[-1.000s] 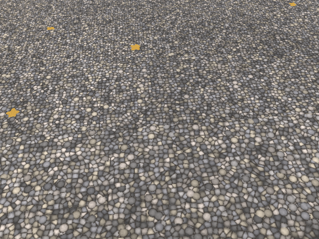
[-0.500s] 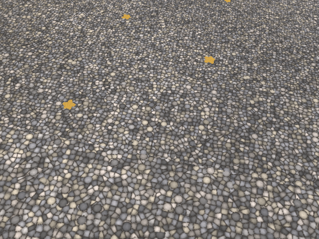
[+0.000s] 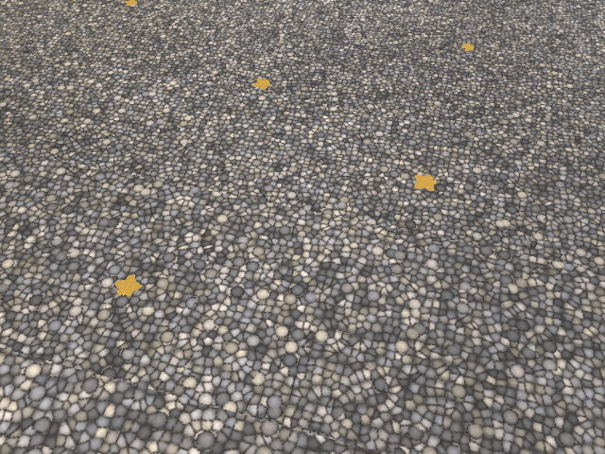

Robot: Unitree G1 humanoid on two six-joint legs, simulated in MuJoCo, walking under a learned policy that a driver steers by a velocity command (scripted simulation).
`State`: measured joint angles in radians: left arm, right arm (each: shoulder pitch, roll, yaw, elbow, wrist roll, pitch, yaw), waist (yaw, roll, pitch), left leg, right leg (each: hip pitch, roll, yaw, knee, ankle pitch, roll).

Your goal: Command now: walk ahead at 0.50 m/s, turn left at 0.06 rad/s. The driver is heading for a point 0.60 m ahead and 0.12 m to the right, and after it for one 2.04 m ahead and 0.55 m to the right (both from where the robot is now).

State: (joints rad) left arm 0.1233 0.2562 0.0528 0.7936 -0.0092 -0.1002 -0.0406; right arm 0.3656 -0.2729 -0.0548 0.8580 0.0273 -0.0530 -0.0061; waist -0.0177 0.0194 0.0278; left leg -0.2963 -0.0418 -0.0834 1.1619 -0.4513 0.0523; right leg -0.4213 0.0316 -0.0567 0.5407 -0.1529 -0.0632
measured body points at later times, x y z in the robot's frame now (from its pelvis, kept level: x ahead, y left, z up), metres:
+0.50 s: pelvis +0.27 +0.04 +0.00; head +0.30 +0.05 +0.45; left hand +0.29 +0.32 -0.14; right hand +0.44 -0.22 -0.08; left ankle +0.37 +0.15 -0.73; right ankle +0.12 -0.09 -0.66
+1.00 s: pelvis +0.49 -0.07 -0.05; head +0.51 -0.09 +0.40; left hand +0.78 +0.08 -0.14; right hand +0.38 -0.33 -0.18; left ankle +0.37 +0.15 -0.73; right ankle +0.61 -0.27 -0.76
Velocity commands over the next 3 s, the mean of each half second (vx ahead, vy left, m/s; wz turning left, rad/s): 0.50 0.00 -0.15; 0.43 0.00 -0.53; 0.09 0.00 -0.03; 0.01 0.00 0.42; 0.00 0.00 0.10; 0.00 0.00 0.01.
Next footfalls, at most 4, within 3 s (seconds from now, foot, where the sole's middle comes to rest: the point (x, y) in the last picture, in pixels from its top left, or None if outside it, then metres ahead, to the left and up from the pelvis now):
0.42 left None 0.41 0.14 -0.76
1.08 right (423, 413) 0.62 -0.27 -0.94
1.54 left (346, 368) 0.74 -0.08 -0.94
1.96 right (442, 370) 0.73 -0.34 -0.94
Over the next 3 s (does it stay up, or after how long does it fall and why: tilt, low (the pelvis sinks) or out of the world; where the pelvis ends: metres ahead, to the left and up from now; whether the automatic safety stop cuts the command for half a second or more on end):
stays up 0.73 -0.23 -0.17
